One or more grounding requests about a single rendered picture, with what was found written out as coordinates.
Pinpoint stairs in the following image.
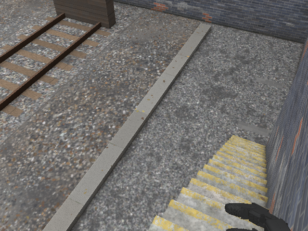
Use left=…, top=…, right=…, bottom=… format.
left=148, top=135, right=269, bottom=231

